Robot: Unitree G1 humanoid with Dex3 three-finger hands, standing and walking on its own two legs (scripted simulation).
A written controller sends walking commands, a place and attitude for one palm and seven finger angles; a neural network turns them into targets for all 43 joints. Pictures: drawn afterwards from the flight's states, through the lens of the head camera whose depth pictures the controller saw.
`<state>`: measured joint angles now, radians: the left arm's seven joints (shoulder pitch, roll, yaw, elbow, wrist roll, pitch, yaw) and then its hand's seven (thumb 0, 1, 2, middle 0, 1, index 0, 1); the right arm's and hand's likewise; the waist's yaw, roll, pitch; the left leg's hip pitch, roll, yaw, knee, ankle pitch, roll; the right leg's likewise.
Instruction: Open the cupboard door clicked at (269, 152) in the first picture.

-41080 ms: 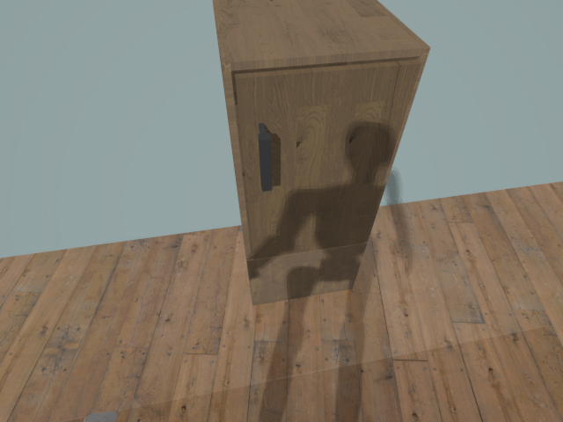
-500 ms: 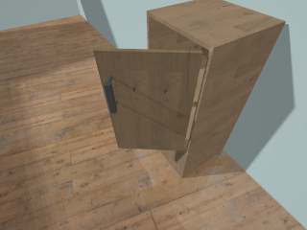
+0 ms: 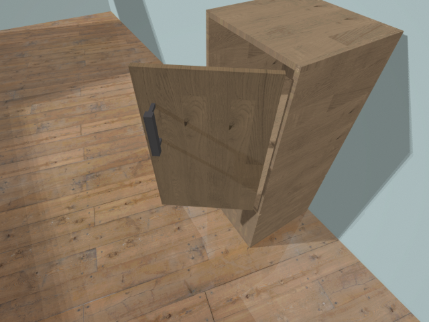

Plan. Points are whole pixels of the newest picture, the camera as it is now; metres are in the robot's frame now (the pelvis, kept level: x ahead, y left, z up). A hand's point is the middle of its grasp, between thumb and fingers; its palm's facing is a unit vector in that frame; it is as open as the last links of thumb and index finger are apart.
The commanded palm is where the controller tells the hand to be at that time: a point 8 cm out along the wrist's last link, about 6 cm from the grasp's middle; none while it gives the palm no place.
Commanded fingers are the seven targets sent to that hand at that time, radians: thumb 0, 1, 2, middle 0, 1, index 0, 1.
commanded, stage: look again from close up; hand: left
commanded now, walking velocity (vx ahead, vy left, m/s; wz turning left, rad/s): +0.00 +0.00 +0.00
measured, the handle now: (154, 130) +0.58 +0.20 +0.00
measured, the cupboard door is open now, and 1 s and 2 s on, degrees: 54 54 54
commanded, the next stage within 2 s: raise the hand with hooked fingers in 0.16 s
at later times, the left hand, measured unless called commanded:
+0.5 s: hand (126, 276) +0.20 +0.18 -0.01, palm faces +0.17 -0.99 -0.04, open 7.7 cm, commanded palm +0.12 +0.23 -0.06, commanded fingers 0.00 0.60 0.77 -0.22 -0.50 -0.22 -0.50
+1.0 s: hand (112, 290) +0.18 +0.20 -0.04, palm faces -0.04 -1.00 -0.04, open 10.5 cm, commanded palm +0.15 +0.26 -0.03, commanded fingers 0.00 0.01 0.52 -0.26 -0.87 -0.26 -0.87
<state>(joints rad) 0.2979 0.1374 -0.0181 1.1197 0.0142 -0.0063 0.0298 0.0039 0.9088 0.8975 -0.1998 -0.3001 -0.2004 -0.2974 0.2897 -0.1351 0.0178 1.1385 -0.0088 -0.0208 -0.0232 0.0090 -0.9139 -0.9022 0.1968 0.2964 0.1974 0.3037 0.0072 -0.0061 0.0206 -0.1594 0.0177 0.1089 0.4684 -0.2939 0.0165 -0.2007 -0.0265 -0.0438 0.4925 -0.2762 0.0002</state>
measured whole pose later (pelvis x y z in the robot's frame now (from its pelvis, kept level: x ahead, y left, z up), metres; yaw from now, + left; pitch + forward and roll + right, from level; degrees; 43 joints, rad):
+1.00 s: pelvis -0.05 -0.01 -0.08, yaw +3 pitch +13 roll -3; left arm 0.26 0.28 0.24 0.09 -0.31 -0.31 -0.42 0.01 0.23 0.61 -0.25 -0.73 -0.25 -0.73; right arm 0.24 -0.19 0.05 0.56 0.03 -0.21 -0.04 0.02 -0.91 -0.90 0.20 0.30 0.20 0.30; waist 0.01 0.04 -0.11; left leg -0.87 0.06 0.00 1.16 -0.52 0.00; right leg -0.84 -0.02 -0.13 1.10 -0.49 -0.03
